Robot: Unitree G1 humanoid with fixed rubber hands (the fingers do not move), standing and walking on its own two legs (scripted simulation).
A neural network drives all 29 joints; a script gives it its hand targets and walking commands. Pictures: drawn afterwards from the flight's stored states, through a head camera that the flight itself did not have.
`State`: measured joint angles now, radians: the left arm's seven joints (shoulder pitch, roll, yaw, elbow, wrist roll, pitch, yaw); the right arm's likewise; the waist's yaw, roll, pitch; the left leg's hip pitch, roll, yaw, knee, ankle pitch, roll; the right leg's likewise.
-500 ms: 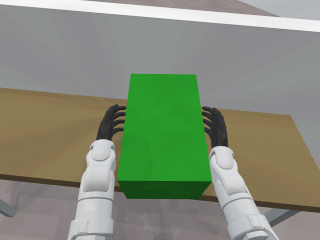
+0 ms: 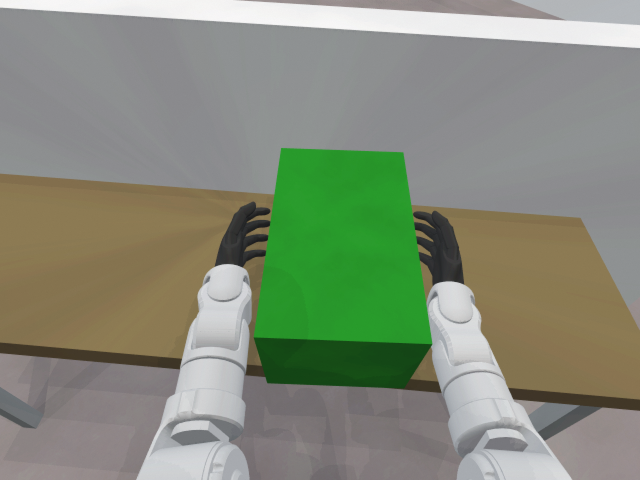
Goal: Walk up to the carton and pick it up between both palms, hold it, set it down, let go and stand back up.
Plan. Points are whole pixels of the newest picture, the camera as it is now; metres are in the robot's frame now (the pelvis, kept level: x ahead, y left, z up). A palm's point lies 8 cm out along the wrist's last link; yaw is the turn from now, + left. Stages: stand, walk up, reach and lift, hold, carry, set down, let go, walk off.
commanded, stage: set down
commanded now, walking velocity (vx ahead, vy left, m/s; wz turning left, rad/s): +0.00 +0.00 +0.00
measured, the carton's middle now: (339, 261) +0.40 -0.04 +0.05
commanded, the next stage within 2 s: none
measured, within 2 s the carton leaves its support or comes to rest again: rests again in 1.30 s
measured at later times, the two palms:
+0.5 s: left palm (238, 270) +0.40 +0.10 +0.03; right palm (431, 271) +0.38 -0.17 +0.04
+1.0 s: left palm (249, 269) +0.41 +0.09 +0.02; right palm (438, 273) +0.38 -0.18 +0.03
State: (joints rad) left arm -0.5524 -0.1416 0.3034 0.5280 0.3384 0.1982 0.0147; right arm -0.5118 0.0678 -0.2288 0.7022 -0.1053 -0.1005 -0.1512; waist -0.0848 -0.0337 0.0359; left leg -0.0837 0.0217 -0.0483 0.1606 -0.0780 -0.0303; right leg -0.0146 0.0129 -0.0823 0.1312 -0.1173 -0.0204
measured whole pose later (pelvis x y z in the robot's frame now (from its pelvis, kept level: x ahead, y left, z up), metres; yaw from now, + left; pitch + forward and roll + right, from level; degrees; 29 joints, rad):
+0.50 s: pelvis +0.01 +0.00 +0.00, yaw +2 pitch +10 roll +0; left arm -0.62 -0.11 0.39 0.87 0.35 -0.10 0.07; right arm -0.59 0.10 -0.39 0.87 -0.32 -0.25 -0.13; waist -0.11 0.02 -0.09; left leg -0.27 0.02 -0.08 0.15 -0.06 -0.03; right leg -0.17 0.01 -0.10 0.08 -0.09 -0.02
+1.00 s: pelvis +0.00 +0.00 +0.00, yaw +1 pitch +16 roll +0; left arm -0.71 -0.10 0.45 0.98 0.39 -0.14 0.09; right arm -0.66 0.11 -0.54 0.89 -0.48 -0.24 -0.08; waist -0.11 0.05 -0.14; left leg -0.39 0.02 -0.07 0.14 -0.03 -0.04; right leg -0.31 0.02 -0.09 0.10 -0.07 -0.03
